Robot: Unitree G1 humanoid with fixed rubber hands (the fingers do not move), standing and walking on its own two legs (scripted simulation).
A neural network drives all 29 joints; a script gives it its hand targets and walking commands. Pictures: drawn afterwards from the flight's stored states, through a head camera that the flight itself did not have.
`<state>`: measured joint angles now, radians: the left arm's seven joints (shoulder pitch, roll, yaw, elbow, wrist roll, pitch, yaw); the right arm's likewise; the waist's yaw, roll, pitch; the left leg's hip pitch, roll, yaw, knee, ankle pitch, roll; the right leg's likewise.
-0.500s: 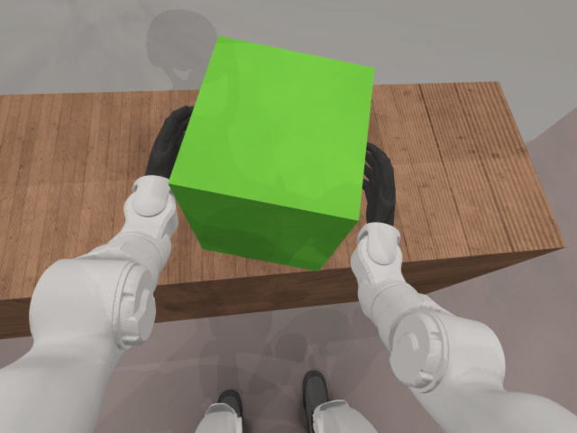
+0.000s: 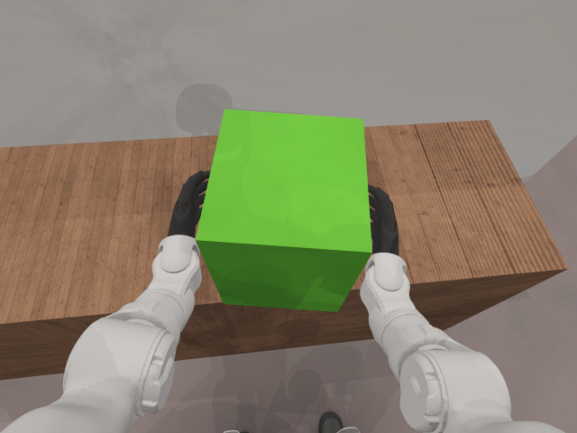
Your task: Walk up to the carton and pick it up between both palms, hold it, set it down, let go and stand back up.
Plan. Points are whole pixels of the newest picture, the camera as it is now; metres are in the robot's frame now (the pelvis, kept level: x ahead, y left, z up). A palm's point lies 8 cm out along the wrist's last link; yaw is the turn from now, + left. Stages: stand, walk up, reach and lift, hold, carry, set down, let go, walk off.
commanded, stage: reach and lift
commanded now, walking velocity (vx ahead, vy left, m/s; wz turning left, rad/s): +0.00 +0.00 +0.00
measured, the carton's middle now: (286, 220) +0.43 -0.02 -0.04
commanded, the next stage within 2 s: none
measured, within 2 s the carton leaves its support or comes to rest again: leaves its support in 0.08 s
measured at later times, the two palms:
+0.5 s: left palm (157, 169) +0.40 +0.13 +0.15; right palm (427, 186) +0.37 -0.16 +0.14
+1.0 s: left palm (143, 180) +0.37 +0.13 +0.17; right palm (432, 183) +0.36 -0.16 +0.16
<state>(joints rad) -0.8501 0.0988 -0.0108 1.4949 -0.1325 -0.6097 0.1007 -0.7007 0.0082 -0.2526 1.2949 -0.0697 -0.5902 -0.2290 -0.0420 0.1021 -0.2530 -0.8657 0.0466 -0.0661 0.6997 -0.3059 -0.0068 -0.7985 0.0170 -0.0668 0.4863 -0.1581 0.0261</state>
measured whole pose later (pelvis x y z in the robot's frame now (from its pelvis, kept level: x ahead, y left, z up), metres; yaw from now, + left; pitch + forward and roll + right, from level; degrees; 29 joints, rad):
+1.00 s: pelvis -0.02 -0.02 +0.03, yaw +3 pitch -2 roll -1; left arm -0.68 0.02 0.21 0.65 0.13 0.27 0.09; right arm -0.65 -0.02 -0.11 0.75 0.07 0.15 -0.22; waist -0.05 -0.02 -0.04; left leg -0.16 0.02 -0.05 0.37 -0.18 -0.02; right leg -0.15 -0.01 -0.06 0.28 -0.10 0.01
